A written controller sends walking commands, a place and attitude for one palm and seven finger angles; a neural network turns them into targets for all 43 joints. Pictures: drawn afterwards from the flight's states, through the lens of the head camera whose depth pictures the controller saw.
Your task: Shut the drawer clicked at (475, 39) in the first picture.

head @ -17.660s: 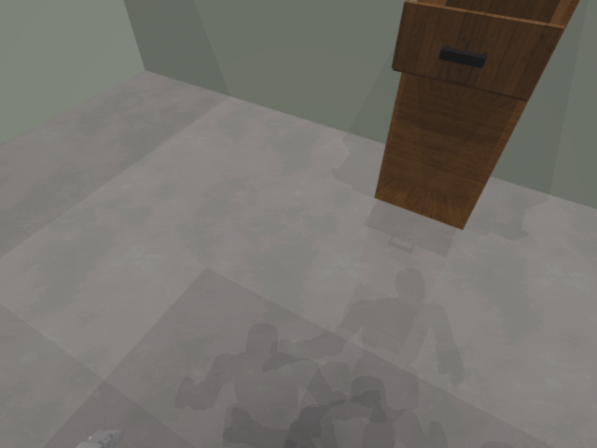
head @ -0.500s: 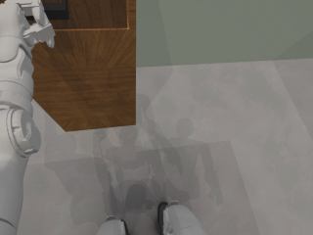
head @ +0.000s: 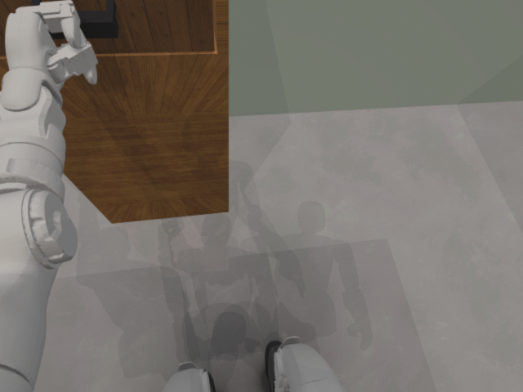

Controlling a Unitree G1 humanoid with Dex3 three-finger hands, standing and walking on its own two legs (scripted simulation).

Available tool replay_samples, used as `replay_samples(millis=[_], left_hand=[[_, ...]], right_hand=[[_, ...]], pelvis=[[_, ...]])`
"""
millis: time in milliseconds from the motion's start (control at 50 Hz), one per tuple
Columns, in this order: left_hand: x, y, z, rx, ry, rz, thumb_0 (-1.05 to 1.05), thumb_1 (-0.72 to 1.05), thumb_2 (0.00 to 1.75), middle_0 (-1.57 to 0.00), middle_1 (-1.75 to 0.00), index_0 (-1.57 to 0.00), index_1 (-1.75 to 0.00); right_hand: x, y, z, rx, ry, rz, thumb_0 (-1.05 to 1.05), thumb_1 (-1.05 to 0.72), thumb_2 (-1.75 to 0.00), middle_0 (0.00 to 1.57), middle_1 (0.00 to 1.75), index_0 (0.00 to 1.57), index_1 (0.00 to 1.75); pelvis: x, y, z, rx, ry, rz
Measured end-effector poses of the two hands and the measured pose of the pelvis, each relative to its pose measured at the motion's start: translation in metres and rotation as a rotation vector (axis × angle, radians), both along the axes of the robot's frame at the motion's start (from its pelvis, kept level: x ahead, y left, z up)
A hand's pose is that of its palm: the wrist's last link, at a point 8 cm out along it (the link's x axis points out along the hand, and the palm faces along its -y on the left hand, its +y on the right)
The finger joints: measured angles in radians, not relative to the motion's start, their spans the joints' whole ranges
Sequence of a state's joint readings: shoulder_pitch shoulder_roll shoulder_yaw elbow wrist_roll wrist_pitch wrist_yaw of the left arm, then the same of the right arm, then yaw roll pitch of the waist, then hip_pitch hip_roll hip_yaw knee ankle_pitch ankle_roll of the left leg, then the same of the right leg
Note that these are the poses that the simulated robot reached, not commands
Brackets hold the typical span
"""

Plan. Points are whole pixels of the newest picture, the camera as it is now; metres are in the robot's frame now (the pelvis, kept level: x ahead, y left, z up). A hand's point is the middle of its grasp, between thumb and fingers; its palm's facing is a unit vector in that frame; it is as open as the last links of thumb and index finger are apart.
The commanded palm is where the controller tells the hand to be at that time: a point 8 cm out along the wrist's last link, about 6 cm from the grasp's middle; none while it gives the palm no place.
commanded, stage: pull the fist back off the drawer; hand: left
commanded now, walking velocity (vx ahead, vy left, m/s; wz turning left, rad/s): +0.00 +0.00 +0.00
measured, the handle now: (73, 15) +0.65 +0.18 +0.12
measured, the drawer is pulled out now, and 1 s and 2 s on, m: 0.00 0.00 0.00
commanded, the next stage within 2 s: draw the hand back to the body in 0.26 s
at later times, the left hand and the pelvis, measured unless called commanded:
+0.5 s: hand (87, 60) +0.55 +0.15 +0.13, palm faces +0.00 -1.00 -0.02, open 3.3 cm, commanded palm +0.49 +0.20 +0.14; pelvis +0.04 +0.00 +0.02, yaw -3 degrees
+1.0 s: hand (8, 173) +0.37 +0.19 +0.17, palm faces +0.15 -0.97 -0.19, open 3.3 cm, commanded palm +0.33 +0.24 +0.18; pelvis +0.04 +0.00 +0.04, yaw -1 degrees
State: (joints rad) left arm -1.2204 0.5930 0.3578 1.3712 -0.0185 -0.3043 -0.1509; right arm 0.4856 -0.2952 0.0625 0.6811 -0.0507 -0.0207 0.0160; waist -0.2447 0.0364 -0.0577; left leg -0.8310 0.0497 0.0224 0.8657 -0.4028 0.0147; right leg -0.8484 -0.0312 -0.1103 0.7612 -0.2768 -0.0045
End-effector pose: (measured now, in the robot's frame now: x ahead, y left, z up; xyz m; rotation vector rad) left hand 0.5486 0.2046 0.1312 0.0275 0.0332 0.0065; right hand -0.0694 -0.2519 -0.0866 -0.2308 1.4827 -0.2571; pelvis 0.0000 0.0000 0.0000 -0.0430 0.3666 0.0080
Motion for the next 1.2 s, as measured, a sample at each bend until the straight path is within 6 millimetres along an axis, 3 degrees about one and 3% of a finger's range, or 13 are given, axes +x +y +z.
replay_samples(millis=[280,400,480,580,680,820,920,1040,1200], left_hand=[[-0.004,-0.012,-0.006,-0.021,-0.016,-0.015,0.03,0.91,0.93,-1.4,-1.6,-1.4,-1.6],[-0.004,-0.01,-0.005,-0.012,-0.027,-0.009,0.02,0.9,0.91,-1.4,-1.6,-1.4,-1.6],[-0.014,-0.003,-0.001,-0.011,-0.058,-0.004,0.02,0.9,0.9,-1.39,-1.6,-1.4,-1.6],[-0.048,0.01,0.002,-0.001,-0.064,-0.006,0.02,0.9,0.9,-1.39,-1.6,-1.4,-1.6],[-0.091,0.022,0.01,0.0,-0.077,-0.001,0.02,0.9,0.9,-1.39,-1.6,-1.4,-1.6],[-0.143,0.032,0.025,0.002,-0.087,0.002,0.02,0.9,0.9,-1.4,-1.6,-1.41,-1.6],[-0.178,0.035,0.04,0.077,-0.11,0.031,0.02,0.9,0.9,-1.4,-1.6,-1.41,-1.6],[-0.224,0.039,0.048,0.193,-0.129,0.168,0.02,0.89,0.9,-1.4,-1.6,-1.41,-1.6],[-0.273,0.049,0.061,0.262,-0.158,0.264,0.02,0.89,0.9,-1.4,-1.6,-1.41,-1.6]], right_hand=[[0.045,-0.003,-0.003,0.019,-0.084,-0.035,0.0,-0.91,-0.9,0.2,0.3,0.2,0.3],[0.07,-0.007,-0.005,0.02,-0.126,-0.036,0.0,-0.91,-0.9,0.2,0.3,0.2,0.3],[0.088,-0.009,-0.004,0.029,-0.164,-0.046,0.0,-0.91,-0.9,0.2,0.3,0.2,0.3],[0.12,-0.01,0.0,0.047,-0.249,-0.042,0.0,-0.91,-0.9,0.2,0.3,0.2,0.3],[0.166,-0.012,0.006,0.048,-0.378,0.009,0.01,-0.91,-0.9,0.2,0.3,0.2,0.3],[0.233,-0.006,0.024,0.045,-0.589,0.118,0.01,-0.91,-0.9,0.2,0.3,0.2,0.3],[0.267,0.006,0.042,0.062,-0.73,0.175,0.01,-0.91,-0.9,0.2,0.3,0.2,0.3],[0.282,0.021,0.057,0.084,-0.79,0.214,0.01,-0.91,-0.9,0.2,0.3,0.2,0.3],[0.273,0.034,0.053,0.111,-0.772,0.244,0.01,-0.91,-0.9,0.2,0.3,0.2,0.3]], pelvis=[[0.023,-0.002,0.008,0.011,-0.034,-0.038],[0.034,-0.003,0.01,0.015,-0.044,-0.045],[0.042,-0.004,0.014,0.018,-0.056,-0.058],[0.052,-0.005,0.022,0.019,-0.099,-0.065],[0.056,-0.005,0.028,0.016,-0.162,-0.047],[0.049,-0.004,0.032,0.023,-0.245,-0.016],[0.041,-0.003,0.036,0.031,-0.304,-0.014],[0.034,-0.003,0.043,0.037,-0.365,-0.016],[0.029,-0.003,0.048,0.038,-0.422,-0.013]])
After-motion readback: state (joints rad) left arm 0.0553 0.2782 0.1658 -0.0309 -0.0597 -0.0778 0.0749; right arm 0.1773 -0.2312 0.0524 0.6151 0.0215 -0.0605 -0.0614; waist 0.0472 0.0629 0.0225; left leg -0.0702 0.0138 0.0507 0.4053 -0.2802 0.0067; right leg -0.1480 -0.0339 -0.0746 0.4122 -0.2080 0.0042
